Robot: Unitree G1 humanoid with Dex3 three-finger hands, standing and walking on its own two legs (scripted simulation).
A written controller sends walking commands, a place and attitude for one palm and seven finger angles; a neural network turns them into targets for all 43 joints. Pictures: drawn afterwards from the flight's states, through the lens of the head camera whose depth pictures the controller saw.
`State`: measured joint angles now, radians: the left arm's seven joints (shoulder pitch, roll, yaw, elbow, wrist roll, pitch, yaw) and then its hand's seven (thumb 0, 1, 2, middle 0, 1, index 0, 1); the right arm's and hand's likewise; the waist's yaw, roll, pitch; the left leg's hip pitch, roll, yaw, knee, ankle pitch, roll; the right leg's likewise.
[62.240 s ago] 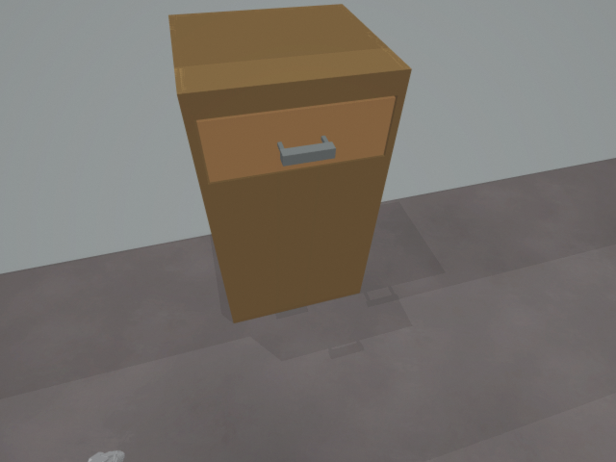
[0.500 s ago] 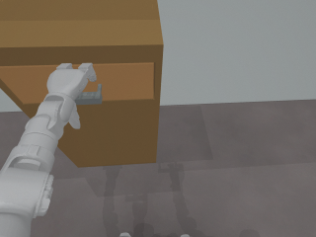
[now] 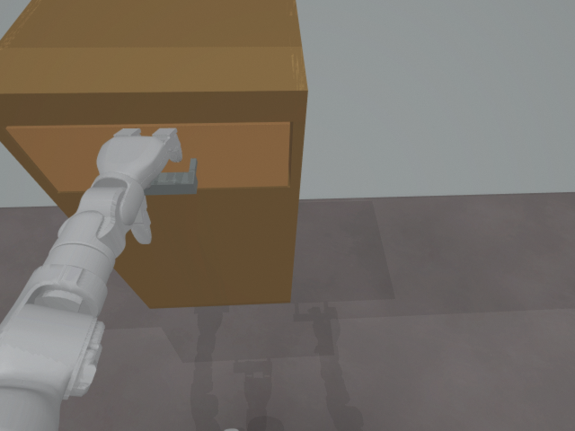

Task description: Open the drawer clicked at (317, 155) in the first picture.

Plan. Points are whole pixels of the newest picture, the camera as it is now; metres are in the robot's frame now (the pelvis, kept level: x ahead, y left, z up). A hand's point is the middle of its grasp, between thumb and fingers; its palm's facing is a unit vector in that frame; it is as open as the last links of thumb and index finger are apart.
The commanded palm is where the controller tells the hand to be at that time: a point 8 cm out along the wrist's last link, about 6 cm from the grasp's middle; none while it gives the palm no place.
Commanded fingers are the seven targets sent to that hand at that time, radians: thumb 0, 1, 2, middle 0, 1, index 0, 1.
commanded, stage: lower the fingers behind the handle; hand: left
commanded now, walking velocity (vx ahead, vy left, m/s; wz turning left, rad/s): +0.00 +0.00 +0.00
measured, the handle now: (161, 173) +0.53 +0.21 +0.00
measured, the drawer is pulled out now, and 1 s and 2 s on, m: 0.00 0.00 0.00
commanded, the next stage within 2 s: close the thumb around the handle in 1.62 s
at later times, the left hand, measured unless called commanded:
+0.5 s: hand (160, 187) +0.47 +0.20 +0.03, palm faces -0.07 -0.05 -1.00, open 13.8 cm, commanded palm +0.46 +0.21 +0.08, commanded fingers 0.00 -0.50 0.30 -0.30 -1.20 -0.30 -1.20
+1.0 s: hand (149, 198) +0.47 +0.22 +0.01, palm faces -0.06 +0.00 -1.00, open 13.8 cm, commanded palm +0.45 +0.22 +0.05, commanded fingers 0.00 -0.50 0.30 -0.30 -1.20 -0.30 -1.20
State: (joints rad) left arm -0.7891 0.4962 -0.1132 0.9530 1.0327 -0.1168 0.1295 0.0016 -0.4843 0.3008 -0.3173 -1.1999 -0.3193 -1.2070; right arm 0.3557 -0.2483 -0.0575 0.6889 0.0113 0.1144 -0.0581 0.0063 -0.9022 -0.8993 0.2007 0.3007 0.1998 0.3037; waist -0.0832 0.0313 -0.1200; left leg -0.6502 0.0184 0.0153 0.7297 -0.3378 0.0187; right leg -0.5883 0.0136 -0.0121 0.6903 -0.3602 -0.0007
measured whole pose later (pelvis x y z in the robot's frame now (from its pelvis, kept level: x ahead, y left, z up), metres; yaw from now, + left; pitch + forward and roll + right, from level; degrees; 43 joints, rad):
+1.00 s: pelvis -0.01 +0.00 -0.02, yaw -1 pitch +20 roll -2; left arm -0.81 0.50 -0.04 1.08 1.11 -0.05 0.32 0.00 -0.48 0.30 -0.29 -1.22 -0.31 -1.20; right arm 0.36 -0.25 -0.06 0.70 -0.01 0.09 -0.04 0.01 -0.90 -0.90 0.20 0.30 0.20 0.30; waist -0.11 0.04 -0.16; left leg -0.82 0.04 0.02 0.86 -0.38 0.02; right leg -0.77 0.03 0.00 0.82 -0.39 0.00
